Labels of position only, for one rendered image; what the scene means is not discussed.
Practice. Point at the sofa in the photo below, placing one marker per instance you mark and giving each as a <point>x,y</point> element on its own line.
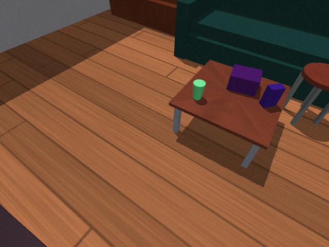
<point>279,37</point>

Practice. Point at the stool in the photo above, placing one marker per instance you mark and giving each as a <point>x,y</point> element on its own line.
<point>316,74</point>

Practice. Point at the coffee table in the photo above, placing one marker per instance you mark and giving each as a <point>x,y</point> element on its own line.
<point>233,112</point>

